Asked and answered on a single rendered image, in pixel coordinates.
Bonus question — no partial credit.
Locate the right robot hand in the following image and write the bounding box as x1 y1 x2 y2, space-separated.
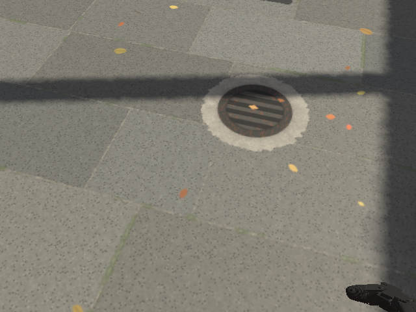
346 282 416 312

